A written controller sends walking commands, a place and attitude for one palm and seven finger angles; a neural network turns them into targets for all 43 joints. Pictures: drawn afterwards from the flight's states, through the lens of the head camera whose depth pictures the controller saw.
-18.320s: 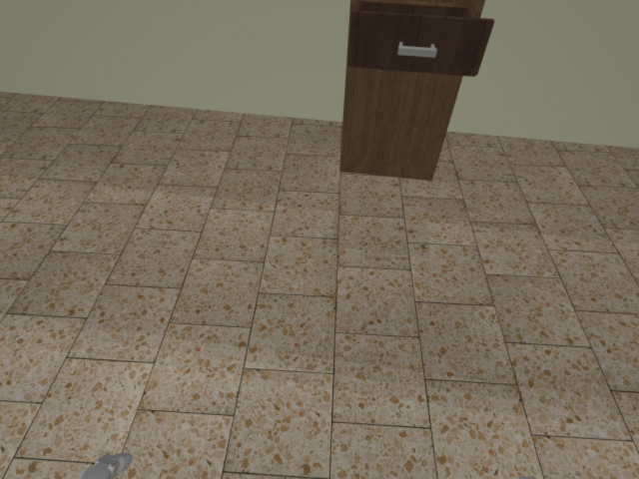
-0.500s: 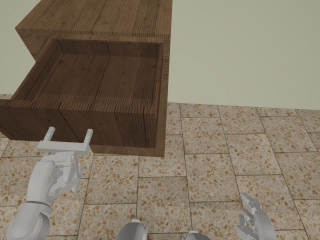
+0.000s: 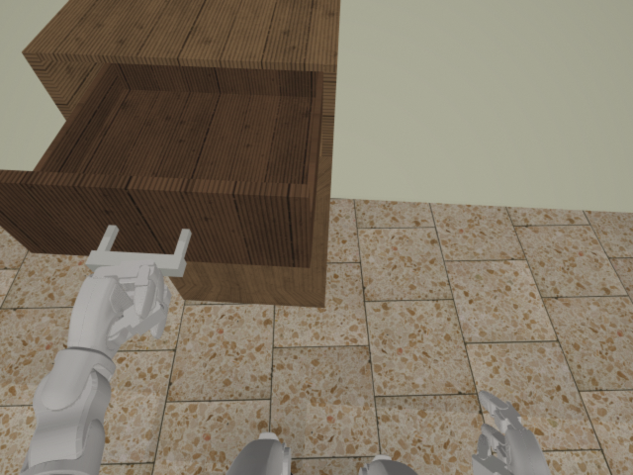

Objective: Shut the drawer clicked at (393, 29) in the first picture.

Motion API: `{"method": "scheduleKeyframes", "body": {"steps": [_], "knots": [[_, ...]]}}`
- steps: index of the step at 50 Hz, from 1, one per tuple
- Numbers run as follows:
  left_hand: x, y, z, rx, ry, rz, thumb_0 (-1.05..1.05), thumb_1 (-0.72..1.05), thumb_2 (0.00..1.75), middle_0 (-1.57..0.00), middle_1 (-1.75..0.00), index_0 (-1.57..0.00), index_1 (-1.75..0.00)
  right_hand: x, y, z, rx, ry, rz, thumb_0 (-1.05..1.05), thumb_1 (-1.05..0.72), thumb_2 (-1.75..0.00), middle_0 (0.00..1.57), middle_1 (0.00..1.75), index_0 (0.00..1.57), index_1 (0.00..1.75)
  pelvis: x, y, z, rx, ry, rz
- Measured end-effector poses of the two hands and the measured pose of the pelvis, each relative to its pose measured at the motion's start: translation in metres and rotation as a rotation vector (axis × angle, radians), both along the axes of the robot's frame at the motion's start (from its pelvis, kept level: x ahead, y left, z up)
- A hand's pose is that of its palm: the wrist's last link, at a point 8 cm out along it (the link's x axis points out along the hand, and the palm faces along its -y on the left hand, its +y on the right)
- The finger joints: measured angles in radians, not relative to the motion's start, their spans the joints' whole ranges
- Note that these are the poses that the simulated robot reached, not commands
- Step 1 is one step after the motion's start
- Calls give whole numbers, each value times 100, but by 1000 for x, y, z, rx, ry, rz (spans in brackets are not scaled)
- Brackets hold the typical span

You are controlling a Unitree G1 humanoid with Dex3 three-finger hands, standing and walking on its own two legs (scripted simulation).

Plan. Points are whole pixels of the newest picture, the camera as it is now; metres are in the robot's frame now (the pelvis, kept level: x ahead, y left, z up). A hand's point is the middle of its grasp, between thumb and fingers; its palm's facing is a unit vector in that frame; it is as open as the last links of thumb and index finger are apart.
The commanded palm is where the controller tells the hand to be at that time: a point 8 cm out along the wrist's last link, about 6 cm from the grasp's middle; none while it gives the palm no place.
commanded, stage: push the drawer shut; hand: left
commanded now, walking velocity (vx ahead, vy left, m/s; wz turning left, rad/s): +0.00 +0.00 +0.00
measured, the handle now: (142, 249) +0.38 +0.24 +0.05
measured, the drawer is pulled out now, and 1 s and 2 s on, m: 0.24 0.13 0.00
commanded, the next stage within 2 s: none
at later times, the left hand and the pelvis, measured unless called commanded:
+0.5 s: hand (173, 258) +0.37 +0.20 +0.05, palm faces -0.04 -1.00 -0.05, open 2.8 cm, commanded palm +0.35 +0.25 +0.05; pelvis -0.01 +0.01 +0.00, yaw -1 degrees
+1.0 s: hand (182, 229) +0.41 +0.20 +0.05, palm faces -0.02 -1.00 -0.05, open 3.0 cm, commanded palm +0.40 +0.25 +0.05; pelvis +0.00 +0.01 +0.00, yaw -1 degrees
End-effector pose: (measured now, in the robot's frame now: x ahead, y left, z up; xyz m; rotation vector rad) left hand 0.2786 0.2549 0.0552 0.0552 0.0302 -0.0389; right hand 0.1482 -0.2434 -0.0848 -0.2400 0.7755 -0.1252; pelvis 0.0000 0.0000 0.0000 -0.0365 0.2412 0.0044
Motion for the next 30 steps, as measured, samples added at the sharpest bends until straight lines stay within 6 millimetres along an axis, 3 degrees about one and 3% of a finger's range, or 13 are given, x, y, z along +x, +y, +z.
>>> {"method": "scheduleKeyframes", "body": {"steps": [19,30], "knots": [[50,2,-2,-4,-6,3,-7,80,90,-140,-160,-140,-160,-36,-1,-10,-11,125,-35,1,-90,-90,21,30,20,30,-8,4,-1,-3,12,-5],[79,-2,1,-8,-3,2,-2,84,90,-140,-160,-139,-160,-56,-3,-9,-8,185,-82,1,-90,-90,21,30,20,30,-3,8,2,-3,20,-19]]}}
